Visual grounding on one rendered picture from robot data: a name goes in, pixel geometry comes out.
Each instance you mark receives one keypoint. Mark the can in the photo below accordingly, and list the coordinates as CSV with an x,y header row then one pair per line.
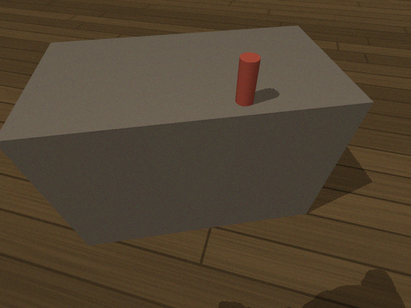
x,y
247,78

